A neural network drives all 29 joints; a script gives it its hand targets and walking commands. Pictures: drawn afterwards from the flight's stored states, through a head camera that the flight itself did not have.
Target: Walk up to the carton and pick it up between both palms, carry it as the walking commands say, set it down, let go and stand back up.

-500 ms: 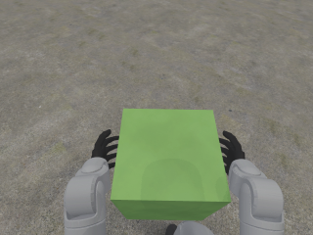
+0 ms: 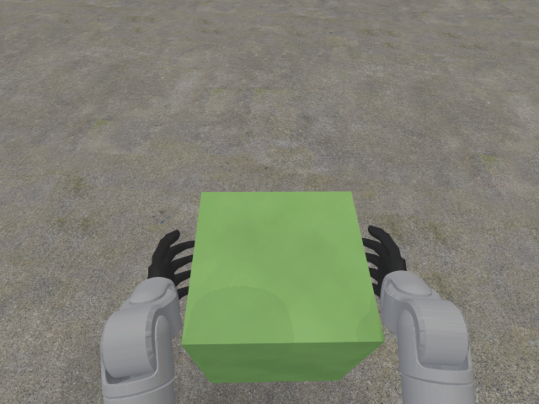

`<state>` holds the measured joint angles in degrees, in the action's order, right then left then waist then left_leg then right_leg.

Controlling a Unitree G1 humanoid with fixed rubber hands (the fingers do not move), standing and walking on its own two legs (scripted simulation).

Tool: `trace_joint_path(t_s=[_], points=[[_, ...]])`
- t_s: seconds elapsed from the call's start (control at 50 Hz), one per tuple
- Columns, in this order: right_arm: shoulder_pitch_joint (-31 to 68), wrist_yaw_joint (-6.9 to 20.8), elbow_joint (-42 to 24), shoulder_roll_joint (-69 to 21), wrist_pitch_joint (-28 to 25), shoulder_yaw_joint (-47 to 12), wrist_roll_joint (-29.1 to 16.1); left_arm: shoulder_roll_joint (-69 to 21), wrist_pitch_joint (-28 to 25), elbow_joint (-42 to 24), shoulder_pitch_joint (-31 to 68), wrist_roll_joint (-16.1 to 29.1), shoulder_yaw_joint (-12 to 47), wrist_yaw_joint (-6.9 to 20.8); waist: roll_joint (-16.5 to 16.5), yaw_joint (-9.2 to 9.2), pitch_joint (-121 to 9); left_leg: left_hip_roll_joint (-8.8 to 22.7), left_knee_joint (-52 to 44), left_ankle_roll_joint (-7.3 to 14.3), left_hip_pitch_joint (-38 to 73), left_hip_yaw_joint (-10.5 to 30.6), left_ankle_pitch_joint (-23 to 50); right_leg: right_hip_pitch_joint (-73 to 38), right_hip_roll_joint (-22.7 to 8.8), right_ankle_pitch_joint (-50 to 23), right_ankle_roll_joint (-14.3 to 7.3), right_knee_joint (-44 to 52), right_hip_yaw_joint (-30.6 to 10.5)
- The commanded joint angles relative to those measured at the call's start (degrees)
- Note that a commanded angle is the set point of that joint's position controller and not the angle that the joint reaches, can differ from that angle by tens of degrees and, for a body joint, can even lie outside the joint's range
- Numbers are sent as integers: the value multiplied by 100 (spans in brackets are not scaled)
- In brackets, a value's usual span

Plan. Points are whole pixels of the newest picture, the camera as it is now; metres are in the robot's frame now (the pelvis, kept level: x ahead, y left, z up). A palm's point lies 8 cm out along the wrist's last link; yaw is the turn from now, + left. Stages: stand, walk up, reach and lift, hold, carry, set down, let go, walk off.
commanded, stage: carry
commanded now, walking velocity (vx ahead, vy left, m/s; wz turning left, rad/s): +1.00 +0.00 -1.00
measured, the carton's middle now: (275, 294) +0.29 +0.01 +0.01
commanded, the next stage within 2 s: none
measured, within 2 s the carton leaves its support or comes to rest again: neither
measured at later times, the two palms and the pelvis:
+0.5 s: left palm (269, 104) +0.75 +0.02 +0.06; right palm (400, 120) +0.68 -0.27 +0.06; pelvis +0.45 -0.07 +0.00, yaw -20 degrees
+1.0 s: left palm (407, 24) +1.14 -0.41 +0.09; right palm (501, 57) +0.89 -0.57 +0.10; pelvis +0.86 -0.26 +0.01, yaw -52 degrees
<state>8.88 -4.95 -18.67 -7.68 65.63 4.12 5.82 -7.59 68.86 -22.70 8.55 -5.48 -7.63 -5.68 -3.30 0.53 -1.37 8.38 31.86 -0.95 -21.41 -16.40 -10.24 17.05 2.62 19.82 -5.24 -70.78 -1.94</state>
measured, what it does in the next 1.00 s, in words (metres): walks ahead, turning right: right foot, then left foot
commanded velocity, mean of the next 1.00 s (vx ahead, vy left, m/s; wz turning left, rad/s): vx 0.80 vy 0.00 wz -0.80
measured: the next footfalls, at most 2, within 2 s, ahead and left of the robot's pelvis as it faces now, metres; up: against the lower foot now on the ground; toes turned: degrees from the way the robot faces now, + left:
right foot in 0.34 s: +0.47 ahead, -0.08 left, +0.00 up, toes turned -22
left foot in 0.70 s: +0.90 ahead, -0.07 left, +0.00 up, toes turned -26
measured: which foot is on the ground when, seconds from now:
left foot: down 0.00-0.34, up 0.36-0.68, down 0.70-1.00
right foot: up 0.00-0.32, down 0.34-0.72, up 0.74-1.00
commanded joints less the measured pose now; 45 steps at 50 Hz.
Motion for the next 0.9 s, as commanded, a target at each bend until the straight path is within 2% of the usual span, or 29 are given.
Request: trace_joint_path(t_s=[0.0,0.02,0.06,0.16,0.18,0.22,0.26,0.28,0.3,0.32,0.34,0.36,0.38,0.42,0.46,0.48,0.54,0.62,0.64,0.66,0.68,0.7,0.72,0.74,0.76,0.78,0.8,0.82,0.88], points=[[2278,1335,-277,-5193,169,-3840,-2198,-4936,67,-251,2662,2510,4328,1686,509,-157,-1468,2325,-1853,528,3205,3010,-349,2664,-952,-197,84,-1120,-302],[2482,1394,-386,-5305,162,-3932,-2320,-5068,47,-105,2617,2446,4305,1660,497,-117,-1238,2140,-2013,246,3014,2262,-457,2570,-1101,-404,135,-581,-276],[2687,1494,-485,-5387,157,-4009,-2492,-5139,-24,-68,2696,2351,4282,1590,947,-136,-791,1870,-2220,-98,2919,1076,128,2477,-1041,-667,209,400,187],[2581,1618,-522,-5235,323,-4000,-2567,-5167,-55,4,2343,2002,4243,1322,1218,-153,-506,1274,-1998,-236,3249,-561,2612,2320,-521,-1233,3,2185,1417],[2598,1632,-547,-5191,355,-3997,-2560,-5198,-51,-14,2303,1973,4263,1283,1336,-79,-537,1125,-1851,-331,3116,-898,3679,1772,-301,-1386,-88,2650,1725],[2495,1659,-655,-5069,397,-3937,-2581,-5221,-35,-136,2395,1965,4327,1218,1944,11,-892,1115,-1240,-378,3300,-1164,6351,806,203,-1661,-203,2925,2333],[2506,1660,-758,-4983,416,-3835,-2532,-5168,-13,-238,2545,2035,4400,1221,2545,185,-1410,1129,-23,-452,3347,-1281,7404,-394,539,-1629,-255,3132,2565],[2482,1655,-717,-4955,416,-3767,-2415,-5107,-5,-251,2675,2112,4453,1262,2669,300,-1668,1151,1042,-472,3179,-1197,7288,-1179,613,-1590,-317,3476,2398],[2495,1639,-629,-4939,407,-3737,-2275,-5146,1,-292,3022,2224,4551,1334,2298,392,-1725,1093,2456,-469,2578,-1068,6352,-2026,525,-1623,-388,4070,1944],[2615,1609,-458,-4913,408,-3704,-2085,-5234,41,-187,3163,2296,4546,1433,1282,443,-1008,710,4139,-478,1386,-578,2633,-2190,307,-1173,-579,4614,1118],[2341,1609,67,-4965,460,-3606,-1848,-5182,117,273,2974,2160,4307,1516,169,253,-133,170,5497,-483,80,15,-1907,-1666,-339,-2239,-851,4502,-362],[2152,1547,459,-4903,454,-3303,-1810,-5036,92,346,2907,2252,4349,1593,-707,127,-1046,-305,6088,-677,-1627,1134,-2301,-3039,-1438,-2712,-2018,5013,-3298],[2111,1418,349,-4904,369,-3302,-1684,-5175,101,287,2889,2401,4417,1676,-189,275,-1334,53,5831,-641,-2179,1734,-2138,-3460,-1809,-2298,-2136,5400,-3688],[2470,1245,-61,-5257,196,-3433,-1635,-5577,15,196,3159,2699,4561,1768,372,249,-1355,246,4809,-561,-2032,1947,-2013,-2971,-1649,-3094,-1653,5270,-2933],[2338,1195,-208,-5602,-1,-3480,-1725,-5801,-148,-210,3386,2881,4713,1777,556,72,-1522,381,3455,-527,-1275,1949,-1896,-2340,-1398,-2988,-1279,5314,-1953],[2161,1197,-219,-5632,-71,-3511,-1753,-5740,-203,-227,3195,2850,4710,1768,444,39,-1454,286,2705,-572,-987,1735,-2034,-2034,-1172,-2892,-1204,5430,-1530],[2036,1178,-498,-5485,-197,-3713,-1877,-5443,-307,-270,2642,2645,4542,1708,-172,85,-1207,-219,848,-644,-698,1134,-434,-2014,-679,-3959,-957,5562,-1044],[2016,1199,-776,-5219,-197,-3944,-2095,-5078,-353,-414,2092,2301,4357,1565,-316,88,-1526,-722,-377,-515,748,620,632,-1885,-536,-5840,-575,4762,-497],[1985,1211,-827,-5161,-180,-4005,-2173,-4983,-337,-506,2024,2227,4351,1527,-367,10,-1806,-756,-460,-524,1630,527,581,-1561,-441,-5771,-434,4130,-363],[2005,1217,-957,-5119,-153,-4067,-2230,-4868,-316,-623,2082,2207,4390,1501,-91,-218,-2155,-617,-824,-555,2976,329,714,-864,-245,-5068,-231,2832,-33],[2008,1204,-1033,-5014,-101,-4033,-2150,-4792,-273,-694,2199,2196,4436,1508,504,-427,-2462,-1,-742,-601,4172,768,-322,213,-63,-4036,-85,1308,242],[1882,1183,-696,-4951,-36,-3901,-2058,-4647,-164,-692,2249,2174,4384,1552,1967,-333,-2438,1719,-1524,-117,4501,3496,-463,1466,430,-1284,186,-275,417],[1925,1162,-555,-4914,-2,-3777,-1993,-4641,-78,-593,2301,2300,4441,1583,2354,-139,-2529,2720,-1813,561,4479,4894,163,2097,134,24,139,-1070,-31],[2030,1159,-529,-4951,52,-3735,-2006,-4563,-61,-380,2407,2276,4317,1599,1540,-164,-2329,2649,-1536,622,4258,4265,243,2206,-524,138,44,-1315,-356],[2044,1200,-452,-4994,95,-3749,-2024,-4645,-53,-169,2352,2259,4203,1610,871,-233,-1810,2450,-1532,524,3739,3441,663,2342,-690,94,52,-1179,-281],[2228,1256,-556,-5112,100,-3849,-2142,-4813,-78,-135,2386,2264,4234,1598,570,-226,-1463,2279,-1604,257,3568,2746,650,2474,-828,-66,46,-683,-305],[2453,1320,-658,-5220,98,-3942,-2269,-4962,-100,-93,2452,2252,4263,1575,567,-197,-1157,2090,-1754,-23,3352,1948,592,2370,-958,-243,90,42,-219],[2557,1381,-709,-5236,109,-3989,-2356,-5013,-121,-51,2490,2209,4242,1538,864,-208,-857,1885,-1833,-158,3244,1349,1223,2329,-851,-275,155,619,74],[2687,1541,-780,-5220,229,-3994,-2539,-5111,-175,-133,2394,1964,4251,1335,1303,-214,-555,1435,-1740,-160,3113,186,3789,2077,-459,-497,179,2320,981]])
